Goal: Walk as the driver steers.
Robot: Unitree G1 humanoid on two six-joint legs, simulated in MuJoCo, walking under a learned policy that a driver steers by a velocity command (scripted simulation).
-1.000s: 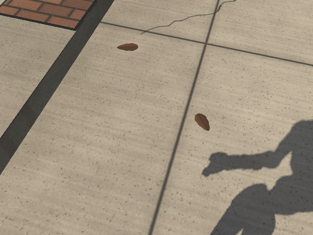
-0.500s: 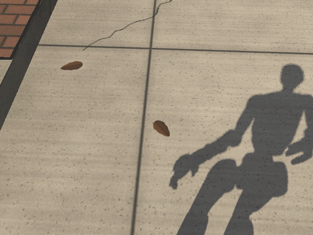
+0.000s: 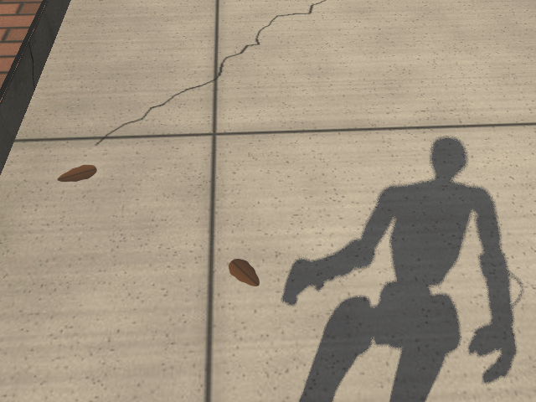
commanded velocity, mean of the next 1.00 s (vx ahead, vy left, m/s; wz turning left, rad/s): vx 0.92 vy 0.00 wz -0.01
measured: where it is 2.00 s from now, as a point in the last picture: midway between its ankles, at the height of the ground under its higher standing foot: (201, 140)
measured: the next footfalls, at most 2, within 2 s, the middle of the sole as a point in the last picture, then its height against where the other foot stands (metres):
left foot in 0.38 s outside the picture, level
right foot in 0.84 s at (184, 300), level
